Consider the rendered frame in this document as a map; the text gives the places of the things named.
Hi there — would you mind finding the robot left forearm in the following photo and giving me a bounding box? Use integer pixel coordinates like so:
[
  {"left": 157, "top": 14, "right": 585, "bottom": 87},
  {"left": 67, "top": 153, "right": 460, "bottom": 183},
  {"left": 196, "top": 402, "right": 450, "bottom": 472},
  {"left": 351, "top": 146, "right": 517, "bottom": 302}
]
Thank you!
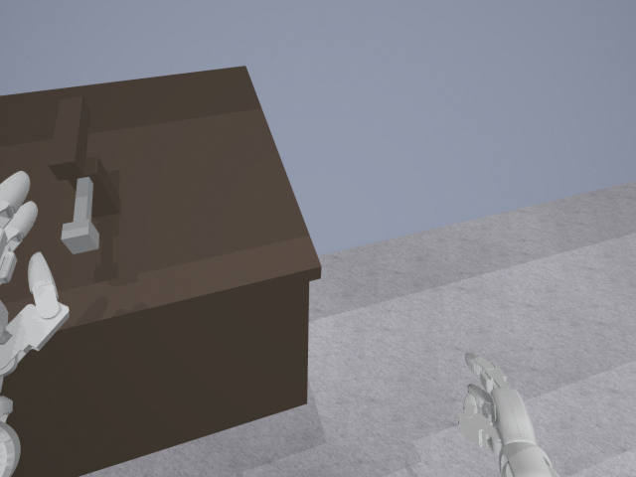
[{"left": 0, "top": 396, "right": 21, "bottom": 477}]

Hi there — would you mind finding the robot right forearm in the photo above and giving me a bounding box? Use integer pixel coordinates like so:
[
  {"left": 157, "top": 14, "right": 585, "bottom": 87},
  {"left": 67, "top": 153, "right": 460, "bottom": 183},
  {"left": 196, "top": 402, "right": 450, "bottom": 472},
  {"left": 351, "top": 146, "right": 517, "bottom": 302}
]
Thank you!
[{"left": 499, "top": 442, "right": 559, "bottom": 477}]

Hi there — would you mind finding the counter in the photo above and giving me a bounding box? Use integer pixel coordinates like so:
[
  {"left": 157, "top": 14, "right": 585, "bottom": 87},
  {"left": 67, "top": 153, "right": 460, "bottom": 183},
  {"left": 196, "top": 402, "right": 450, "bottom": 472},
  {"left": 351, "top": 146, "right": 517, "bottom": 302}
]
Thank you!
[{"left": 0, "top": 66, "right": 322, "bottom": 477}]

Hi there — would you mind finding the right robot hand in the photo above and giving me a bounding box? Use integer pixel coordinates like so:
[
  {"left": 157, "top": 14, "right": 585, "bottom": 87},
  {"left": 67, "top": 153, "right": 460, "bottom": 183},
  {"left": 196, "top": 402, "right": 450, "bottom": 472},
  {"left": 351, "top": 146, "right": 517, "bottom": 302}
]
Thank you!
[{"left": 458, "top": 352, "right": 538, "bottom": 456}]

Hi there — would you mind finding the tap lever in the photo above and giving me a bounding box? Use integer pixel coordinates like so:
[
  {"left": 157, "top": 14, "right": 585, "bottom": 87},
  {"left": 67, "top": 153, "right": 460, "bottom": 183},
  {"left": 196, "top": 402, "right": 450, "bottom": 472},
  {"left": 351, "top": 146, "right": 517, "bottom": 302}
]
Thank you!
[{"left": 61, "top": 177, "right": 99, "bottom": 254}]

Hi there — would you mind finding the left robot hand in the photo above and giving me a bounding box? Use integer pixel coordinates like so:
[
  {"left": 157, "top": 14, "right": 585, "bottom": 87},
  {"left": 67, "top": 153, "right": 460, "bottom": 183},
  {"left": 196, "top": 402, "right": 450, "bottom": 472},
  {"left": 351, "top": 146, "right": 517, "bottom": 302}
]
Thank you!
[{"left": 0, "top": 171, "right": 70, "bottom": 393}]

